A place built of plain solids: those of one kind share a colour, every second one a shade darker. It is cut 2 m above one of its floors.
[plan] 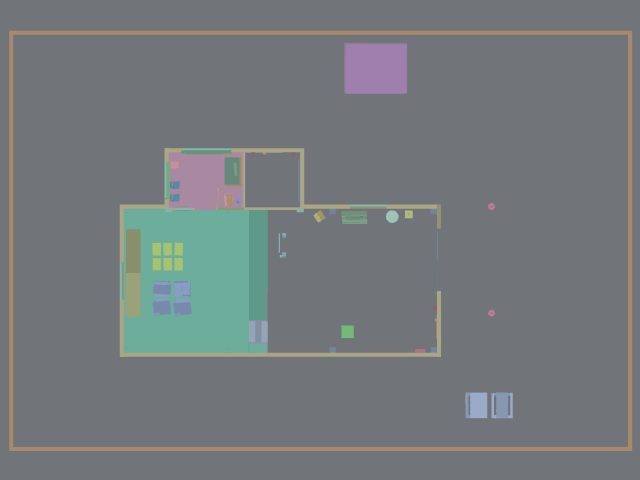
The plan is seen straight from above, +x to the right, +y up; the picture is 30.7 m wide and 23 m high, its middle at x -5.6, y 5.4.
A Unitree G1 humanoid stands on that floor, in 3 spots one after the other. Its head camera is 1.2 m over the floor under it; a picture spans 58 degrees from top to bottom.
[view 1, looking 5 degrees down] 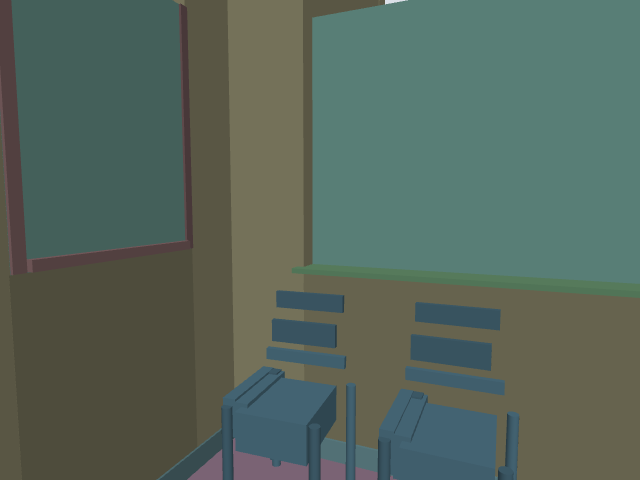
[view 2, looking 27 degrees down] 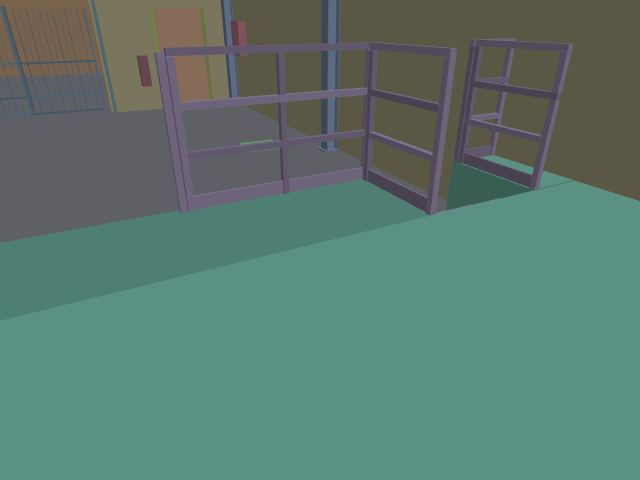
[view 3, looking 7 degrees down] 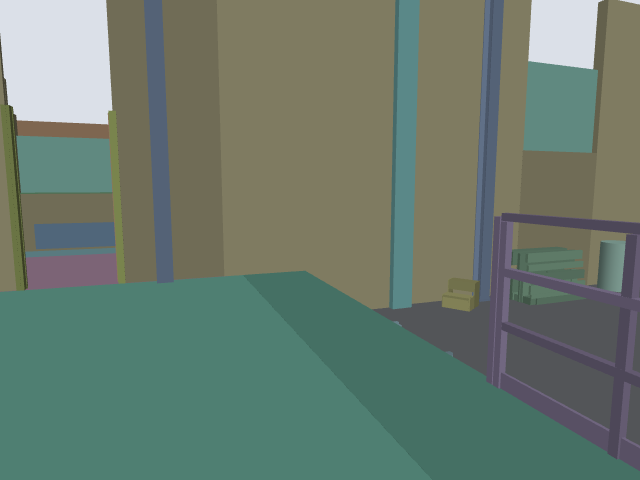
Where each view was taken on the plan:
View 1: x -11.05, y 8.20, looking -157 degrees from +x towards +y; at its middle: window_pane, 2.07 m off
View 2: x -11.05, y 3.50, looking -28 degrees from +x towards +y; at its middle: raised_floor_bank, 2.64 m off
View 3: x -10.00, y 1.00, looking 70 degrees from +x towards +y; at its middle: wall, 6.26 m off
